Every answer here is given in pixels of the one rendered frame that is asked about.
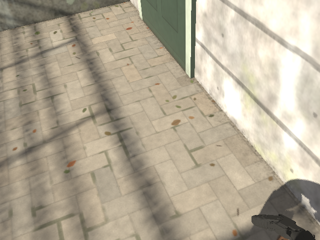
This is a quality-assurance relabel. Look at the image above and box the right robot hand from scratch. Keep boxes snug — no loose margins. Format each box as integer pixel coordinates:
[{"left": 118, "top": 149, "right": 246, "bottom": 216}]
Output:
[{"left": 251, "top": 214, "right": 316, "bottom": 240}]

